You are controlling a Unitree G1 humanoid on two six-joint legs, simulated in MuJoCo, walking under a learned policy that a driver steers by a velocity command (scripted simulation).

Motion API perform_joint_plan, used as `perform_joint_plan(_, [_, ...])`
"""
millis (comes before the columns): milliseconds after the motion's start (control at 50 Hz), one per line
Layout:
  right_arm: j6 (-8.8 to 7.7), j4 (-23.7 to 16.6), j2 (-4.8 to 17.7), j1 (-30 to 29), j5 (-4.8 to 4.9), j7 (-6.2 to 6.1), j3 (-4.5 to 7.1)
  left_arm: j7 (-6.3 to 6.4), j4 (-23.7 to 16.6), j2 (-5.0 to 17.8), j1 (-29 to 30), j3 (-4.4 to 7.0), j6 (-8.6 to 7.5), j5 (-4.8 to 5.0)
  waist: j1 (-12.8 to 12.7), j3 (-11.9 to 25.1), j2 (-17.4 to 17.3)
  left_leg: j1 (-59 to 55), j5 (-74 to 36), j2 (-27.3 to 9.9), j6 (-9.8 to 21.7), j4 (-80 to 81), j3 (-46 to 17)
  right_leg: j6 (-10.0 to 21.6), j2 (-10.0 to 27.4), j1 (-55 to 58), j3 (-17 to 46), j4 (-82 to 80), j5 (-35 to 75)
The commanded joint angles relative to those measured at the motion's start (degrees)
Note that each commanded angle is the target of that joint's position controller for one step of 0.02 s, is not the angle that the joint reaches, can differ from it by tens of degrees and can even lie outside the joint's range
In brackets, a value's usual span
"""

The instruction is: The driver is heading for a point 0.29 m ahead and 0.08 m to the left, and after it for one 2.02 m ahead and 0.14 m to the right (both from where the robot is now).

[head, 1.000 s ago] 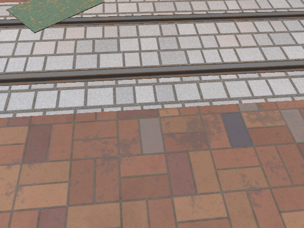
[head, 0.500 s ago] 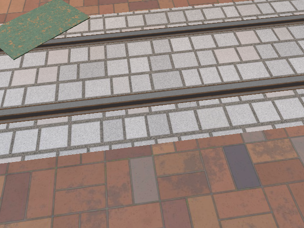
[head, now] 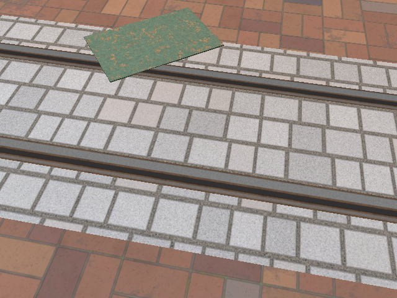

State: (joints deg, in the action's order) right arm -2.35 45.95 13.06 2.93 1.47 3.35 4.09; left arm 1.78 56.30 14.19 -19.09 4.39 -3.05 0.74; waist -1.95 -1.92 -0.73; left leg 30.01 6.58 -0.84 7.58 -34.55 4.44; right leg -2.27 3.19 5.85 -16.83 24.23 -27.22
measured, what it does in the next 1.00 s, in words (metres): walks ahead: right foot, then left foot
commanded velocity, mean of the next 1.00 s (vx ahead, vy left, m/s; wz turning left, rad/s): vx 0.17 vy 0.00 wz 0.08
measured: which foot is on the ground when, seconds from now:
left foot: down 0.00-0.48, up 0.50-0.82, down 0.84-1.00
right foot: down 0.00-0.02, up 0.04-0.44, down 0.46-0.86, up 0.88-1.00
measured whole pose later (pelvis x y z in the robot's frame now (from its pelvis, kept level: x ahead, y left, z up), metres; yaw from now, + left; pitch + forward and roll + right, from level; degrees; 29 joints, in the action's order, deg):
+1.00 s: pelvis +0.28 +0.05 +0.03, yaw +2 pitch +1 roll -1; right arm -0.5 44.5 14.7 12.1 -1.2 -2.6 3.7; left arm 1.7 42.9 19.8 -10.2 6.2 2.2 0.9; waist 0.3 -1.3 2.6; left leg 13.4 13.8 -0.6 0.9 -25.8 -0.2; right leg -2.9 -5.2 -33.0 6.3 62.1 -23.0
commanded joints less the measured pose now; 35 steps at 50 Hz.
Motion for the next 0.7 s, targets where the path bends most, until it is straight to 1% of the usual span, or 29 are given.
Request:
perform_joint_plan(20, [0.29, 1.73, 17.70, 21.53, 0.20, -2.02, 6.26, 0.12, -6.29, 6.47, 2.29, 0.72, -0.98, -1.52, 10.01, 13.71, -8.00, -40.96, 1.08, -8.46, 9.27, 4.94, -21.40, 2.19, 3.92, -29.02, 2.75, 43.48, 24.68])
perform_joint_plan(40, [-0.68, -0.19, 19.13, 20.18, -0.40, -1.64, 5.73, -0.90, -8.86, 2.47, 0.28, -0.94, -3.60, -0.72, 6.03, 22.17, -12.91, -52.80, 8.19, -19.04, 19.44, 15.39, -53.03, 0.88, -6.65, -45.29, 16.14, 57.60, -7.55])
perform_joint_plan(60, [-1.21, -0.16, 14.28, 20.52, -0.91, -1.41, 4.33, -1.73, -10.33, 6.97, 7.49, 0.13, -5.57, 1.53, 8.97, 19.11, -6.08, -51.86, 7.42, -17.45, 15.71, 18.19, -48.17, 2.49, -3.18, -51.79, 22.78, 58.87, -4.08])
perform_joint_plan(80, [-1.73, -0.36, 11.34, 17.68, -0.66, -1.51, 3.61, -1.97, -11.07, 7.35, 9.82, 0.13, -6.44, 2.19, 7.71, 12.31, -4.07, -44.56, 3.73, -15.22, 13.11, 17.78, -38.43, 3.91, -0.54, -53.12, 21.95, 54.96, 1.23])
perform_joint_plan(100, [-2.02, -1.47, 9.64, 12.93, -0.39, -1.45, 3.05, -1.47, -10.16, 7.10, 9.79, 0.34, -6.53, 1.00, 4.67, 8.26, 1.16, -35.31, -1.23, -12.40, 10.84, 18.05, -31.65, 3.93, 2.07, -49.49, 21.68, 49.54, 5.33])
perform_joint_plan(120, [-2.11, -2.79, 7.89, 9.14, -0.60, -1.59, 2.42, -0.95, -9.82, 8.30, 9.48, 1.13, -5.84, -0.22, 2.59, 5.60, 1.17, -28.03, -10.71, -10.55, 9.61, 18.54, -26.76, 3.16, 3.34, -45.25, 21.25, 45.41, 7.18])
perform_joint_plan(140, [-2.08, -3.60, 7.55, 7.86, -1.04, -1.89, 2.11, -0.85, -9.93, 8.60, 8.46, 1.48, -4.84, -0.64, 1.00, 5.10, 0.48, -23.47, -18.36, -9.57, 9.29, 18.91, -24.32, 2.30, 3.89, -41.51, 21.24, 43.93, 7.85])
perform_joint_plan(160, [-2.08, -3.77, 8.39, 7.90, -1.05, -2.22, 2.27, -0.68, -10.38, 8.01, 7.93, 1.57, -4.01, -1.03, 0.20, 4.91, 0.44, -20.85, -25.41, -8.97, 9.31, 18.66, -22.52, 1.20, 3.68, -39.86, 20.69, 41.74, 7.89])
perform_joint_plan(180, [-2.05, -3.75, 9.56, 8.50, -1.09, -2.62, 2.53, -0.47, -10.78, 7.05, 8.02, 1.44, -3.33, -1.40, -0.16, 4.70, 0.39, -18.58, -31.87, -8.11, 9.17, 18.22, -20.02, 0.19, 3.05, -39.02, 19.81, 39.30, 8.85])
perform_joint_plan(220, [-1.62, -3.73, 11.59, 10.10, -1.11, -3.56, 3.10, -0.06, -12.19, 5.76, 10.62, 1.08, -2.53, -1.80, 0.27, 4.64, -0.85, -16.12, -38.06, -5.74, 7.92, 17.15, -16.52, -1.08, 0.78, -38.77, 18.39, 32.09, 13.89])
perform_joint_plan(260, [-0.51, -3.78, 11.52, 11.24, -0.55, -4.35, 3.13, -0.12, -13.58, 4.72, 14.25, 0.54, -2.17, -1.72, 1.50, 5.42, -2.86, -15.44, -36.56, -3.54, 5.62, 15.50, -14.93, -1.44, -1.25, -37.44, 18.11, 23.54, 20.19])
perform_joint_plan(280, [0.10, -3.92, 11.31, 11.74, -0.29, -4.69, 3.10, -0.34, -14.14, 4.51, 15.85, 0.35, -2.10, -1.50, 2.27, 6.17, -3.88, -15.51, -34.56, -2.81, 4.37, 14.77, -15.00, -1.31, -2.35, -36.19, 18.10, 19.40, 23.70])
perform_joint_plan(320, [1.12, -4.07, 11.24, 12.68, -0.09, -5.28, 3.08, -0.94, -15.41, 4.81, 19.04, 0.17, -1.98, -1.03, 3.76, 7.05, -5.19, -16.50, -29.27, -2.69, 2.36, 13.37, -16.83, -1.15, -4.09, -34.39, 18.43, 12.96, 28.47])
perform_joint_plan(360, [1.84, -4.18, 11.09, 13.26, -0.21, -5.69, 3.03, -1.43, -16.53, 5.60, 21.27, 0.20, -1.90, -0.91, 4.52, 6.87, -5.68, -18.33, -24.06, -3.55, 1.72, 11.39, -20.30, -1.12, -5.04, -34.02, 19.51, 9.04, 28.56])
perform_joint_plan(400, [1.91, -4.36, 9.66, 12.75, -0.73, -6.12, 2.47, -2.07, -15.84, 7.01, 19.30, 0.38, -2.39, -1.34, 4.11, 7.35, -6.04, -22.15, -21.81, -5.63, 1.69, 8.59, -22.26, -0.08, -3.91, -33.29, 20.30, 6.11, 28.73])
perform_joint_plan(420, [1.72, -4.32, 8.85, 12.37, -1.02, -6.22, 2.09, -2.32, -15.35, 7.59, 17.79, 0.49, -2.86, -1.64, 3.63, 7.60, -6.40, -23.64, -22.60, -6.37, 1.55, 6.50, -23.00, 1.06, -3.38, -31.93, 20.28, 4.82, 28.51])
perform_joint_plan(440, [1.48, -4.22, 7.65, 11.37, -1.20, -6.22, 1.51, -2.49, -14.43, 7.55, 15.01, 0.48, -3.50, -2.07, 1.89, 8.16, -6.11, -24.02, -23.71, -5.59, 0.68, 3.19, -22.28, 2.73, -3.10, -27.95, 19.45, 0.96, 31.80])
perform_joint_plan(460, [0.99, -4.04, 5.96, 12.18, -1.75, -6.00, 0.80, -2.48, -13.77, 8.26, 12.42, 0.47, -4.17, -3.11, 0.87, 10.39, -4.06, -23.00, -23.07, -2.29, -1.26, -1.76, -20.48, 5.02, -0.78, -20.25, 20.82, -2.06, 44.69])
perform_joint_plan(480, [0.35, -3.94, 4.21, 17.21, -3.08, -5.71, 0.20, -2.44, -13.84, 10.52, 10.65, 0.53, -4.31, -4.34, 3.23, 15.88, 3.92, -16.45, -6.65, 2.41, -3.58, -11.57, -17.75, 10.51, 7.17, -7.16, 29.63, 2.84, 68.24])
perform_joint_plan(500, [0.36, -1.94, 4.46, 24.86, -2.28, -5.30, -0.11, -2.61, -12.56, 7.73, 9.09, -0.24, -3.58, -4.58, 4.79, 21.07, 14.60, -8.59, 24.98, 5.52, -7.52, -21.66, -15.00, 21.26, 16.90, 1.49, 42.04, 3.02, 74.65])
perform_joint_plan(520, [1.05, -1.66, 8.99, 23.09, -2.17, -4.92, 0.52, -3.00, -12.37, 4.84, 9.26, -0.98, -2.79, -2.09, 4.05, 19.71, 12.43, -5.55, 32.52, 3.37, -9.54, -25.10, -13.90, 23.02, 17.98, -1.60, 48.51, -0.24, 58.22])
perform_joint_plan(540, [2.14, -2.63, 10.76, 16.89, -1.84, -5.00, 1.18, -3.26, -12.81, 4.71, 10.78, -1.21, -2.00, -0.96, 2.37, 14.39, 8.25, -2.65, 31.24, 2.42, -10.76, -26.92, -13.20, 20.77, 14.96, -5.49, 47.51, -2.02, 43.81])
perform_joint_plan(560, [3.22, -3.36, 10.60, 12.79, -1.78, -5.30, 1.41, -3.35, -13.42, 6.60, 12.21, -0.79, -1.07, -0.64, 1.96, 10.96, 5.77, -0.73, 29.10, 2.31, -11.56, -28.15, -11.98, 18.59, 12.55, -9.25, 46.44, -3.72, 33.53])
perform_joint_plan(580, [4.07, -4.06, 10.78, 10.79, -1.82, -5.61, 1.76, -3.17, -14.34, 9.55, 13.87, 0.08, -0.26, -0.46, 2.11, 7.67, 5.00, 0.38, 27.54, 2.26, -11.73, -27.61, -11.19, 17.25, 11.48, -13.48, 45.83, -5.50, 26.61])
perform_joint_plan(600, [4.44, -4.17, 10.33, 10.28, -1.59, -5.88, 1.84, -2.77, -14.82, 11.62, 14.49, 0.82, 0.48, -0.67, 2.50, 6.28, 5.68, -0.80, 25.89, 2.27, -11.52, -25.50, -10.59, 15.87, 9.86, -16.82, 44.43, -7.17, 22.23])
perform_joint_plan(620, [4.37, -3.93, 8.99, 10.48, -1.39, -6.17, 1.60, -2.38, -15.11, 11.72, 14.72, 1.09, 1.13, -0.83, 2.75, 5.86, 6.52, -2.81, 24.61, 2.48, -11.28, -21.48, -9.84, 14.44, 7.68, -18.89, 42.10, -8.23, 19.17])
perform_joint_plan(640, [4.09, -3.56, 7.65, 10.65, -1.28, -6.45, 1.32, -2.03, -15.30, 11.18, 14.56, 1.19, 1.65, -0.85, 2.67, 6.19, 7.65, -4.63, 23.59, 3.10, -11.20, -17.89, -8.87, 13.66, 6.00, -19.80, 40.30, -8.66, 17.83])
perform_joint_plan(660, [3.78, -3.21, 6.84, 10.67, -1.28, -6.67, 1.17, -1.65, -15.43, 10.78, 14.12, 1.31, 2.02, -0.81, 2.47, 7.04, 8.63, -6.20, 22.27, 3.62, -11.17, -15.39, -8.35, 13.45, 5.08, -20.06, 39.53, -8.80, 17.28])
perform_joint_plan(700, [3.27, -2.91, 6.34, 10.29, -1.15, -6.76, 1.05, -0.98, -15.76, 10.51, 13.68, 1.64, 2.54, -0.49, 2.15, 8.67, 9.80, -8.94, 18.62, 4.02, -10.88, -10.94, -8.47, 13.39, 4.46, -20.45, 39.56, -9.08, 15.54])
